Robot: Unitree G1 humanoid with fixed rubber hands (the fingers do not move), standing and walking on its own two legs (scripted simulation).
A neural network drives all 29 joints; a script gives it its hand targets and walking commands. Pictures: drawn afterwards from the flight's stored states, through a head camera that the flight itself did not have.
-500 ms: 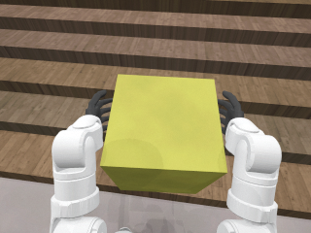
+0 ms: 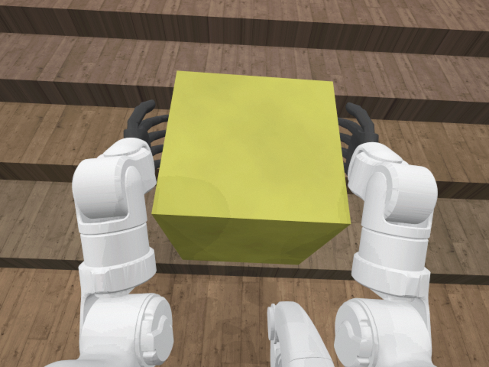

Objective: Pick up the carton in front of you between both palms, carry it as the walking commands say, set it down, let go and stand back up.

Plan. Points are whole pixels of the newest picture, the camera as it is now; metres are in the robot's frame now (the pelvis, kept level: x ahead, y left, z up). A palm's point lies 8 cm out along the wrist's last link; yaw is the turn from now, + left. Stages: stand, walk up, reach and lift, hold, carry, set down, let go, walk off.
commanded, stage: carry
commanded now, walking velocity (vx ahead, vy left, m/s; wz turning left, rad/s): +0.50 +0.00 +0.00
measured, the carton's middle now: (247, 183) +0.39 -0.03 +0.07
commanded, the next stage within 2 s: none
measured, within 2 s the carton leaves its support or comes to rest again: neither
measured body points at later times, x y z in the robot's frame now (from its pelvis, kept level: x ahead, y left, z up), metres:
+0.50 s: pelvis +0.38 -0.10 +0.14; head +0.45 -0.11 +0.58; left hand +0.76 +0.10 +0.29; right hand +0.80 -0.20 +0.28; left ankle +0.49 +0.00 -0.43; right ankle +0.29 -0.11 -0.61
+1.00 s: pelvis +0.71 -0.17 +0.25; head +0.71 -0.16 +0.70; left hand +1.09 +0.01 +0.43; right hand +1.12 -0.29 +0.44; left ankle +0.61 -0.05 -0.49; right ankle +0.86 -0.30 -0.38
